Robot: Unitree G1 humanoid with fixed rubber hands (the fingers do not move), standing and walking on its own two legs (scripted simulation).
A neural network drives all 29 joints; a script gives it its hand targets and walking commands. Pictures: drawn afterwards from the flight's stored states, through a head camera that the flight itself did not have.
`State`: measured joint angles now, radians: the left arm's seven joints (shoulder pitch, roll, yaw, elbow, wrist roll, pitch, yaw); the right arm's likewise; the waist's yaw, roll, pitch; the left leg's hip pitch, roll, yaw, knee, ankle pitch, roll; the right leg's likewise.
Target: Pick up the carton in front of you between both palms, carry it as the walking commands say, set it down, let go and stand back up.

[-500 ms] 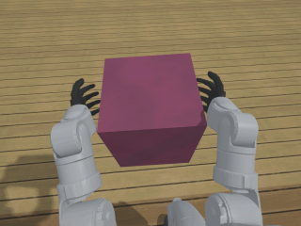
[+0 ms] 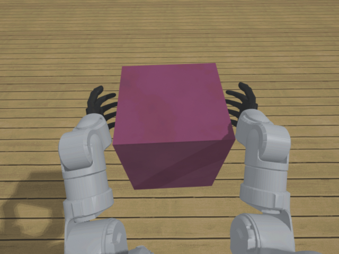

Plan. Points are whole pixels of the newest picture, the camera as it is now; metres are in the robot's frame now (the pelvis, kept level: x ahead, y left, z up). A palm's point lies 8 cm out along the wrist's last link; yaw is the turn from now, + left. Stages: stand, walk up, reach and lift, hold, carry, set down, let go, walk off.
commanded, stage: carry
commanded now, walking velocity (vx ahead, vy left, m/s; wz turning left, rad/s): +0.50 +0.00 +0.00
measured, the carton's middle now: (171, 131) +0.38 +0.00 +0.08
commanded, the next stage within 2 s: none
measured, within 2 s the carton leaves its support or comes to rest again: neither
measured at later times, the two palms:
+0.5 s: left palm (122, 50) +0.64 +0.13 +0.15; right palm (220, 44) +0.66 -0.18 +0.15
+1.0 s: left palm (124, 27) +0.89 +0.15 +0.12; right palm (201, 24) +0.87 -0.15 +0.12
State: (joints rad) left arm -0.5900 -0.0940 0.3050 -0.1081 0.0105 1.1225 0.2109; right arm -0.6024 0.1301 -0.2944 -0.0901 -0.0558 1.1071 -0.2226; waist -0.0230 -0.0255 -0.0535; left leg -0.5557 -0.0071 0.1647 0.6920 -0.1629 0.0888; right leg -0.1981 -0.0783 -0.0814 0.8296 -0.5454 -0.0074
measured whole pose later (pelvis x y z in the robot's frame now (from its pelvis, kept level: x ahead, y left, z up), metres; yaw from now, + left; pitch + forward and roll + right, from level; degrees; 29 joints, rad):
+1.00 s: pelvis +0.65 +0.01 +0.04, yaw -1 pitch +4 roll -1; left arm 0.04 -0.13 0.06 -0.47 0.03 1.15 0.14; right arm 0.05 0.13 -0.04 -0.48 -0.02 1.13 -0.15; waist -0.03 0.00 -0.09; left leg -0.25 0.02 0.21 0.35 -0.17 0.07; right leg -0.46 -0.04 -0.09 0.90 -0.37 0.02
